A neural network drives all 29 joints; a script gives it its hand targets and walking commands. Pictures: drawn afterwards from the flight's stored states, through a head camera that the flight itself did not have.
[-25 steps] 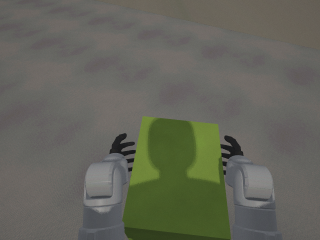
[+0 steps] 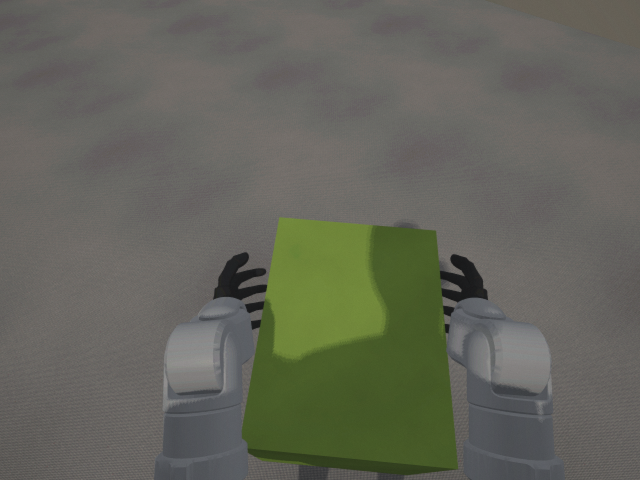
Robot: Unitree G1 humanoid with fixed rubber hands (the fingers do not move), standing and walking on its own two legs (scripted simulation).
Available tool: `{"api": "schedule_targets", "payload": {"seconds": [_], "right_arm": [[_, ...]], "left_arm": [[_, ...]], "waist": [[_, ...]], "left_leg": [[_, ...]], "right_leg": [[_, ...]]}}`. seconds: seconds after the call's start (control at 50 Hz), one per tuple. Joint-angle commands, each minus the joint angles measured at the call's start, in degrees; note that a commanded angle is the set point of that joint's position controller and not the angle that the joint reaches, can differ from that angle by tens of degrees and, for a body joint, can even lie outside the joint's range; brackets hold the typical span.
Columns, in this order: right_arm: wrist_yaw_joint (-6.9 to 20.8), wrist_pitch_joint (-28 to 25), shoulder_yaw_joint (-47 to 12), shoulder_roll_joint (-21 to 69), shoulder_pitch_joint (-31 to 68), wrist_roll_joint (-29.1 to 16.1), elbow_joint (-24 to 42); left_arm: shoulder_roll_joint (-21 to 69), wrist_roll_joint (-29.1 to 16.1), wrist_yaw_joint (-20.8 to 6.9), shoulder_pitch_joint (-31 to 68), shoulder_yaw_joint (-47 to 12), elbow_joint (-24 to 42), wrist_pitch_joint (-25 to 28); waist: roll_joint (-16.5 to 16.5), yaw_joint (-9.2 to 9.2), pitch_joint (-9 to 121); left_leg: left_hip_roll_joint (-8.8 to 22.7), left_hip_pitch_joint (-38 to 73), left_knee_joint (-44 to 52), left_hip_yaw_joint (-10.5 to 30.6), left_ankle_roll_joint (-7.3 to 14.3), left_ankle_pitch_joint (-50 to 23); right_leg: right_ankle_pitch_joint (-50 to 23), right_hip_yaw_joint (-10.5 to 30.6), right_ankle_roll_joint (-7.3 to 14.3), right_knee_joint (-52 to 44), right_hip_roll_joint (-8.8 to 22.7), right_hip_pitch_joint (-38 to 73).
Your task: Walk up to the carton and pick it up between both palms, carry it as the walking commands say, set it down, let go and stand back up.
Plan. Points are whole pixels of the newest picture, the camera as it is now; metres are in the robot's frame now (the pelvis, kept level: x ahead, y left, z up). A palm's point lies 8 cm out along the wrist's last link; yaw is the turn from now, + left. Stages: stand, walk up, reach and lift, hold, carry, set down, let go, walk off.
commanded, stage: carry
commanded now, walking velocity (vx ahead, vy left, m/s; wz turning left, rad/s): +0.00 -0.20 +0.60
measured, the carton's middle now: (345, 350) +0.29 -0.02 +0.00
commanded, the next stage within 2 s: none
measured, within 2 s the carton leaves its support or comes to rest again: neither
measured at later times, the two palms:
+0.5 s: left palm (240, 432) +0.19 +0.09 +0.07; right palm (499, 356) +0.25 -0.17 +0.08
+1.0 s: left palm out of the picture +0.05 +0.04 +0.08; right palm (548, 421) +0.18 -0.19 +0.08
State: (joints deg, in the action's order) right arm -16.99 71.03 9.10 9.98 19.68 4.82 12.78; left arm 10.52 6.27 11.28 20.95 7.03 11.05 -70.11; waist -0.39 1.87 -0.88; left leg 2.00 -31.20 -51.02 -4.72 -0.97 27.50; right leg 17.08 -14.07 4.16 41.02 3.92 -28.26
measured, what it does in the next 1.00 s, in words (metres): steps to the right, turning left: left foot, then right foot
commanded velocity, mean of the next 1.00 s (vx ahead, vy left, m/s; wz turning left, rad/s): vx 0.00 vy -0.20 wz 0.60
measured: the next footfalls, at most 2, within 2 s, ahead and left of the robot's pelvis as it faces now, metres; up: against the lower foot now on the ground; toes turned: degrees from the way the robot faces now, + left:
left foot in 0.04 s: +0.05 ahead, +0.09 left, +0.00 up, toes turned +7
right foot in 0.28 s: +0.05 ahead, -0.18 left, +0.00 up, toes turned +3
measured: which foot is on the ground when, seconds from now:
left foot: up 0.00-0.02, down 0.04-0.30, up 0.32-0.50, down 0.52-0.82, up 0.84-1.00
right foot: down 0.00-0.06, up 0.08-0.26, down 0.28-0.54, up 0.56-0.78, down 0.80-1.00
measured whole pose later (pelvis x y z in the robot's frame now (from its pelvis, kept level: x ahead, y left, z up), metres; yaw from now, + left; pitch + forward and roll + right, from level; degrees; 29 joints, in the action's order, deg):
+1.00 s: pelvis -0.15 -0.23 +0.00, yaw +34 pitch +3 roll -2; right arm -18.1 70.9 10.1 10.3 20.7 5.3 11.3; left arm 11.3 6.3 15.1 23.1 6.6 6.9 -71.5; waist -1.9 2.5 -0.2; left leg 2.5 -30.7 -52.1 -4.3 -0.5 27.9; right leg 15.0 -12.5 2.2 40.3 4.4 -28.2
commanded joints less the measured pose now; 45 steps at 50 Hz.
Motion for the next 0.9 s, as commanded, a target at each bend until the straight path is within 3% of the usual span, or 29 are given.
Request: {"api": "schedule_targets", "payload": {"seconds": [0.0, 0.02, 0.04, 0.06, 0.1, 0.12, 0.16, 0.22, 0.24, 0.26, 0.28, 0.3, 0.32, 0.36, 0.46, 0.48, 0.5, 0.52, 0.54, 0.56, 0.58, 0.66, 0.72, 0.76, 0.78, 0.8, 0.82, 0.84, 0.88], "right_arm": [[25.3, -0.6, -39.6, 56.6, 32.2, -26.6, 4.3], [25.4, -0.7, -38.8, 55.2, 30.2, -25.8, 3.6], [25.3, -0.7, -38.8, 55.2, 29.7, -25.0, 3.0], [25.2, -1.3, -38.3, 57.1, 28.9, -24.0, 2.2], [25.2, -1.7, -37.6, 58.1, 28.7, -22.4, 0.7], [25.1, -2.0, -38.4, 58.3, 31.8, -22.7, 4.0], [24.6, -1.7, -38.0, 59.6, 33.0, -22.3, 4.0], [23.8, -1.3, -37.0, 58.3, 29.6, -20.9, 2.5], [23.6, -1.2, -36.8, 58.2, 29.9, -20.0, 1.0], [23.4, -1.1, -37.4, 58.1, 29.7, -20.1, 2.4], [23.5, -0.7, -38.5, 58.3, 29.5, -20.5, 2.7], [23.7, -0.5, -39.1, 58.2, 31.8, -21.7, 3.9], [24.2, -0.8, -40.8, 59.3, 36.0, -23.5, 5.3], [24.5, -1.0, -40.7, 60.1, 36.4, -24.4, 4.6], [25.9, -0.4, -40.7, 58.8, 36.5, -28.3, 3.9], [26.0, -0.2, -40.0, 58.5, 35.9, -27.6, 2.8], [26.1, 0.1, -38.9, 57.8, 32.8, -26.5, 0.1], [26.2, -0.2, -38.8, 56.7, 33.7, -26.1, 1.2], [26.0, -0.3, -38.5, 58.2, 31.9, -25.2, -0.2], [26.2, -1.3, -36.9, 59.4, 30.8, -24.2, -1.7], [26.1, -1.2, -36.2, 59.2, 31.7, -22.6, -1.7], [25.0, -1.4, -34.8, 59.3, 32.2, -21.2, 0.7], [24.4, -1.2, -34.6, 58.6, 31.0, -19.7, 0.5], [23.7, -0.9, -35.5, 57.9, 29.6, -19.0, -0.3], [23.7, -0.8, -35.8, 57.7, 27.3, -18.6, -0.7], [23.8, -0.9, -37.1, 58.4, 29.2, -19.2, 1.1], [24.1, -0.5, -37.5, 58.7, 31.1, -20.2, 1.7], [24.6, -0.9, -40.2, 60.2, 37.2, -23.1, 5.0], [24.8, -0.8, -39.5, 61.4, 35.6, -24.0, 1.6]], "left_arm": [[58.0, -22.0, -16.9, 27.3, -36.5, 6.4, 1.2], [57.7, -22.0, -16.8, 26.6, -37.3, 5.2, 1.1], [58.4, -22.2, -17.1, 25.1, -37.7, 4.4, 1.0], [59.9, -22.8, -17.5, 27.1, -38.2, 4.5, 1.2], [59.9, -24.7, -18.3, 31.7, -40.1, 5.7, 1.5], [61.6, -26.0, -18.8, 33.5, -40.5, 6.0, 1.5], [61.6, -28.3, -19.2, 35.8, -40.9, 7.8, 1.4], [59.8, -28.1, -19.6, 32.8, -39.0, 5.8, 0.7], [59.6, -27.8, -19.6, 33.2, -38.9, 5.8, 0.7], [59.9, -27.7, -19.7, 31.7, -38.8, 4.8, 0.6], [58.7, -27.2, -19.8, 31.0, -38.3, 4.1, 0.8], [59.0, -26.6, -19.9, 28.4, -37.6, 2.7, 0.9], [60.4, -26.2, -19.7, 31.3, -38.4, 3.9, 1.3], [60.2, -25.8, -19.3, 33.4, -37.2, 4.9, 1.5], [59.1, -22.3, -17.2, 30.3, -35.2, 5.6, 1.5], [58.7, -21.8, -17.1, 30.0, -35.1, 4.9, 1.5], [57.5, -21.4, -17.0, 29.3, -34.9, 3.5, 1.1], [58.4, -21.8, -17.1, 28.7, -35.9, 3.4, 1.1], [59.5, -22.5, -17.2, 28.8, -36.6, 2.4, 1.1], [61.0, -23.7, -17.6, 33.6, -38.5, 5.2, 1.5], [61.9, -24.8, -17.8, 37.2, -39.9, 5.9, 1.8], [61.5, -28.6, -18.5, 39.4, -40.2, 7.4, 1.3], [60.9, -28.2, -18.7, 37.7, -38.6, 5.2, 0.5], [61.1, -28.0, -19.1, 34.1, -38.1, 2.4, 0.2], [60.3, -27.9, -19.2, 33.7, -38.3, 3.1, 0.4], [59.5, -27.1, -19.5, 33.8, -37.9, 2.5, 0.6], [61.6, -27.2, -19.4, 32.7, -38.3, 2.3, 0.8], [61.2, -26.6, -19.4, 34.2, -38.3, 4.1, 1.3], [60.4, -26.0, -18.9, 34.9, -36.7, 4.1, 1.1]], "waist": [[3.0, -0.70, 32.6], [-5.1, -0.35, 32.9], [-18.2, -1.32, 31.6], [-15.6, -0.26, 32.1], [-8.4, -0.10, 29.6], [-7.4, -0.17, 29.3], [-8.9, -0.48, 29.6], [-11.9, -0.31, 29.4], [-12.1, -1.17, 29.9], [-7.2, -1.38, 31.1], [8.9, -1.23, 32.7], [21.5, -1.50, 31.4], [19.9, -1.74, 33.4], [9.8, -1.84, 29.3], [8.1, -1.86, 31.8], [5.7, -0.80, 31.1], [-1.5, -0.28, 30.5], [-18.2, -1.30, 29.9], [-14.3, -0.57, 29.1], [-12.5, -0.26, 28.5], [-7.3, -0.21, 27.1], [-9.5, -0.39, 29.8], [-13.5, -0.09, 30.3], [-11.9, -1.24, 30.5], [-6.2, -1.23, 31.2], [12.4, -1.16, 32.3], [19.4, -1.81, 32.4], [18.5, -2.00, 32.5], [8.1, -1.82, 28.2]], "left_leg": [[2.8, 18.6, 24.3, 3.8, 3.6, -12.5], [12.7, 28.3, 26.8, 18.8, 6.2, -23.8], [25.7, 36.6, 25.2, 37.5, 11.6, -49.4], [23.5, 38.5, 20.8, 34.5, 15.1, -53.8], [19.6, 33.6, 21.4, 29.6, 13.0, -50.9], [18.8, 32.3, 20.9, 27.4, 12.4, -49.1], [16.5, 26.8, 20.7, 21.9, 10.4, -46.2], [14.6, 20.1, 20.8, 21.6, 8.3, -40.4], [12.6, 15.0, 19.3, 18.3, 6.3, -36.3], [8.6, 10.1, 15.4, 13.5, 3.6, -29.9], [1.8, -0.7, 4.3, 6.0, 0.0, -13.8], [-4.1, -8.7, -10.0, -1.2, -1.9, 8.9], [-0.3, -5.2, -13.1, 1.7, 0.0, 8.3], [-0.2, -3.1, -11.8, 0.3, -0.3, 5.2], [-0.7, 9.8, 10.9, -2.5, 2.1, -3.4], [2.0, 15.6, 21.9, 1.8, 3.3, -8.9], [9.9, 23.9, 28.1, 15.7, 5.5, -14.4], [24.2, 31.4, 28.0, 36.5, 10.1, -38.1], [24.0, 34.2, 25.3, 37.7, 14.5, -42.4], [22.0, 33.4, 23.5, 35.3, 14.8, -44.4], [19.1, 30.7, 24.5, 31.8, 12.4, -40.9], [14.9, 26.1, 21.4, 20.4, 9.9, -43.5], [13.9, 22.3, 22.9, 22.9, 8.7, -33.7], [11.2, 15.3, 21.1, 18.7, 5.1, -26.1], [6.7, 8.5, 17.6, 13.6, 1.8, -22.0], [-0.4, -2.3, 5.1, 5.6, -1.4, -6.9], [-3.9, -7.5, -9.8, -1.0, -1.8, 7.6], [-0.4, -3.3, -14.5, 1.9, -0.1, 6.6], [-0.3, -0.9, -12.0, 0.3, -0.3, 2.7]], "right_leg": [[-22.5, 9.2, 2.8, -4.6, 11.3, 15.4], [-13.4, 7.4, -1.4, 2.9, 8.1, 3.6], [10.5, 6.0, -5.4, 9.2, 1.5, -12.1], [14.3, 15.4, -5.4, 16.1, 1.9, -14.8], [9.9, 13.1, -5.3, 18.7, 0.1, -14.7], [8.2, 13.6, -6.0, 17.3, 0.0, -14.3], [6.0, 13.7, -6.6, 13.2, 0.0, -8.6], [6.2, 10.5, -7.0, 1.2, -2.9, 1.1], [2.2, 9.1, -6.4, -7.1, -2.9, 9.5], [-0.6, 10.5, -5.1, -15.0, 0.0, 17.1], [-13.5, 25.5, -0.5, -19.1, 13.6, 25.3], [-28.4, 30.6, 5.8, -17.8, 21.6, 26.7], [-26.2, 24.1, 8.4, -16.2, 19.0, 23.3], [-26.5, 18.2, 6.4, -14.7, 15.2, 21.9], [-18.4, 10.5, 4.9, -10.0, 13.3, 19.1], [-16.5, 8.7, 3.0, -6.3, 12.2, 15.5], [-11.0, 6.8, -0.8, 0.3, 9.5, 5.4], [8.6, 4.6, -5.6, 8.2, 2.5, -9.7], [15.2, 12.7, -6.3, 15.5, 0.3, -15.7], [13.8, 15.5, -5.4, 19.8, 0.9, -16.0], [11.6, 13.9, -5.6, 21.1, 0.2, -15.4], [5.7, 12.9, -7.1, 14.6, -0.2, -8.8], [6.7, 11.6, -7.4, 4.6, -2.8, -1.0], [2.5, 9.5, -6.1, -8.8, -3.3, 10.0], [3.2, 13.3, -4.1, -16.5, 1.0, 17.8], [-8.4, 29.4, 1.0, -20.2, 15.7, 25.5], [-18.0, 30.7, 8.0, -19.3, 22.4, 23.9], [-16.4, 24.5, 9.2, -18.3, 19.1, 18.4], [-15.7, 17.5, 5.3, -16.8, 14.2, 17.1]]}}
